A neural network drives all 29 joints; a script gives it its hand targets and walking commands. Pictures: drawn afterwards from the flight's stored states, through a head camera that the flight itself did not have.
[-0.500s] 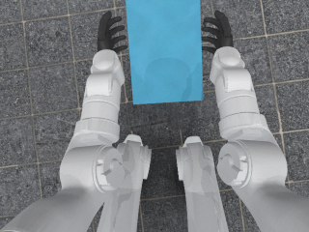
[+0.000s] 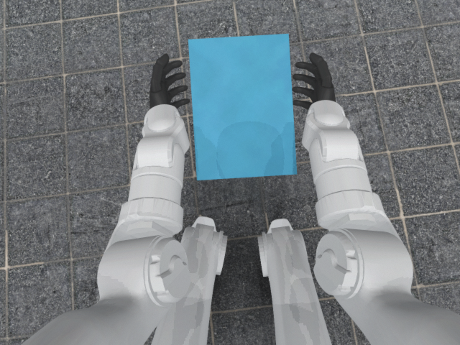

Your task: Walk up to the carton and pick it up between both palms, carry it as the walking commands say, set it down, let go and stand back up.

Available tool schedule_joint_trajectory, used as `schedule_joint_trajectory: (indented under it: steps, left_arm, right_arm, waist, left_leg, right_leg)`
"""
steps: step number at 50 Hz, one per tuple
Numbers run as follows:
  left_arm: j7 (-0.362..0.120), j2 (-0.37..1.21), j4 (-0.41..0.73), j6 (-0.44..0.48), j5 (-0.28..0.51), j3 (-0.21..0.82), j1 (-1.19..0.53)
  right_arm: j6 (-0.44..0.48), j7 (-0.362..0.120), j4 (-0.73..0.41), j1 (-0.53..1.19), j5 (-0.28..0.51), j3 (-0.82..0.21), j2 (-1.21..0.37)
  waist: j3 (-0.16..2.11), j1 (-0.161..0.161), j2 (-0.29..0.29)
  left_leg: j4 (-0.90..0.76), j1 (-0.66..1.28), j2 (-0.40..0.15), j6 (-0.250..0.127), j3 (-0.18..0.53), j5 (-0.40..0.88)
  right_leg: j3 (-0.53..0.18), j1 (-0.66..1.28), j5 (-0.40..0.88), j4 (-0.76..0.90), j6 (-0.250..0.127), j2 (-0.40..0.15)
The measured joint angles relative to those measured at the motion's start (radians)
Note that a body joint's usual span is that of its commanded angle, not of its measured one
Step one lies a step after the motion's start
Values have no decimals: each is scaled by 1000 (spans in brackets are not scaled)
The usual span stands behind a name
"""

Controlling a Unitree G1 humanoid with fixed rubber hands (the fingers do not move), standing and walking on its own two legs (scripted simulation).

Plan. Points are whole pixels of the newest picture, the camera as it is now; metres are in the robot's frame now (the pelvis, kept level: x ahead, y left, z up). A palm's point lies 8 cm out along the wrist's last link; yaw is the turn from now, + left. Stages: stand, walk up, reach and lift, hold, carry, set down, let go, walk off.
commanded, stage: reach and lift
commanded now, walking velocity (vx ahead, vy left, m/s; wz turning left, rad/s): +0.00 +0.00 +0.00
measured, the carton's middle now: (240, 116) +0.51 +0.01 -0.16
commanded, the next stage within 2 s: none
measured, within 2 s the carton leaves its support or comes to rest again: neither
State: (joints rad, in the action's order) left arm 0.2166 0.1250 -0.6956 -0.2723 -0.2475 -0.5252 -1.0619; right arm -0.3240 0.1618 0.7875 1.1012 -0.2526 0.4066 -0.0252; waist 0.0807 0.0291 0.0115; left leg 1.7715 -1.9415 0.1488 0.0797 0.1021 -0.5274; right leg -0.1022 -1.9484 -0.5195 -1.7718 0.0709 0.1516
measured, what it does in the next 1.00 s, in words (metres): rises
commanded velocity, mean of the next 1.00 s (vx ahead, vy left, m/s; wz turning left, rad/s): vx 0.00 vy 0.00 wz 0.00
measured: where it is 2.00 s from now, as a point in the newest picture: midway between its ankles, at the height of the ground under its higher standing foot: (238, 288)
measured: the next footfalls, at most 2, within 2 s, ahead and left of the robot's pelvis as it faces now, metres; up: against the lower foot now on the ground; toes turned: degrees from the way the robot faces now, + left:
none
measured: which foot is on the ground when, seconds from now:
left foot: down 0.00-1.00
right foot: down 0.00-1.00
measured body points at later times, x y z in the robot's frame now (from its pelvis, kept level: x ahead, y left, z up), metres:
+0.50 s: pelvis +0.01 +0.00 +0.06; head +0.24 +0.00 +0.44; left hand +0.48 +0.14 +0.00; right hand +0.49 -0.11 +0.00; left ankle +0.11 +0.13 -0.46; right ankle +0.11 -0.13 -0.46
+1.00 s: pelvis +0.03 +0.00 +0.12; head +0.21 +0.00 +0.53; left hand +0.46 +0.14 +0.08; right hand +0.47 -0.11 +0.07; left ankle +0.11 +0.13 -0.46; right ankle +0.11 -0.13 -0.46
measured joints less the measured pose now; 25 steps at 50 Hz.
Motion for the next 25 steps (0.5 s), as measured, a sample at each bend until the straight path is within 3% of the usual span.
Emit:
schedule_joint_trajectory:
  steps: [25]
  left_arm:
    - [30, 51, 22, 11, -17, 13, 132]
  right_arm:
    - [15, 0, -31, -129, -15, 12, -54]
  waist:
    - [51, 0, 2]
  left_leg:
    - [-175, 217, -2, -16, 20, 20]
  right_leg:
    - [-10, 224, 19, 184, -6, -6]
